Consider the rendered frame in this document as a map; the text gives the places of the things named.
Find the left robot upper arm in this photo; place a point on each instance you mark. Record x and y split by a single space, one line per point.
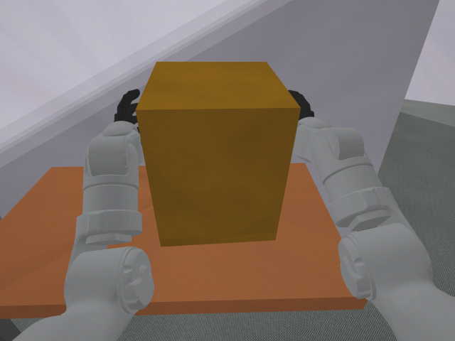
103 291

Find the robot right hand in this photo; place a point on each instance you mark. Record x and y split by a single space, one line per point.
305 106

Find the right robot forearm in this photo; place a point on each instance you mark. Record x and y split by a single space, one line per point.
358 199

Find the robot left hand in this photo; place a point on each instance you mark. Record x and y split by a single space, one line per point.
125 109

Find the left robot forearm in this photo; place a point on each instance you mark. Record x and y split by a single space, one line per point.
110 190

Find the right robot upper arm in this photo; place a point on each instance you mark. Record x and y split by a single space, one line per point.
387 266

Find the table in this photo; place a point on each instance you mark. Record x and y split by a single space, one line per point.
299 271

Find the carton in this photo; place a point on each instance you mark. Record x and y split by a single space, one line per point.
217 139

